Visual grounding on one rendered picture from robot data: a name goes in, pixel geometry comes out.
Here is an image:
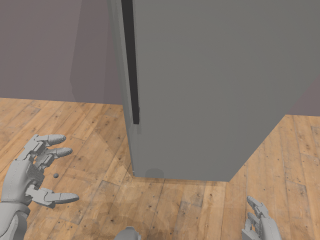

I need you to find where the right robot hand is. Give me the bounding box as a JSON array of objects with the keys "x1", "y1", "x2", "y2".
[{"x1": 241, "y1": 195, "x2": 282, "y2": 240}]

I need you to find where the fridge door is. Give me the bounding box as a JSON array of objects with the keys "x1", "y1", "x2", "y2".
[{"x1": 111, "y1": 0, "x2": 320, "y2": 182}]

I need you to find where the handle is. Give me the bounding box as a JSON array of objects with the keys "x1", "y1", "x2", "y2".
[{"x1": 121, "y1": 0, "x2": 140, "y2": 125}]

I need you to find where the left robot thigh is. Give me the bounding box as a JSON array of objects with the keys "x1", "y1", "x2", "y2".
[{"x1": 113, "y1": 229, "x2": 142, "y2": 240}]

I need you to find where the left robot forearm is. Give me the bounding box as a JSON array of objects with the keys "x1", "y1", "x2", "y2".
[{"x1": 0, "y1": 201, "x2": 31, "y2": 240}]

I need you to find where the robot left shin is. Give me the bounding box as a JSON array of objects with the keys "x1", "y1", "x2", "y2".
[{"x1": 125, "y1": 226, "x2": 135, "y2": 230}]

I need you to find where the left robot hand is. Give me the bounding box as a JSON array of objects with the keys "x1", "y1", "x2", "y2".
[{"x1": 1, "y1": 134, "x2": 80, "y2": 209}]

